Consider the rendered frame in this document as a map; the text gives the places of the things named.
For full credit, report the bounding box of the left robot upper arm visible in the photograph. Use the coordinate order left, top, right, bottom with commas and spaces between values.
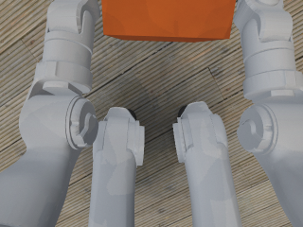
0, 95, 99, 227

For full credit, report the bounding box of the robot left forearm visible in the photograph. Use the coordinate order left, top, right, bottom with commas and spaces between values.
19, 0, 101, 137

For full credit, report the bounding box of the left robot thigh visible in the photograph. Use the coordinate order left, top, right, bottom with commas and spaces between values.
88, 116, 145, 227

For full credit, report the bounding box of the carton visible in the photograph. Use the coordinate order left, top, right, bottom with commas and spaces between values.
101, 0, 236, 43

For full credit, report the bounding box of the left robot shin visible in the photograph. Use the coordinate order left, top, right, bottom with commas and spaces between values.
92, 107, 136, 160

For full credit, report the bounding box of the right robot upper arm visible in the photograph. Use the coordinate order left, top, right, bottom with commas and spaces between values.
237, 103, 303, 227

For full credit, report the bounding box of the robot right forearm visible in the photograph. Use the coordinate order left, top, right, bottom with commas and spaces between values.
233, 0, 303, 104

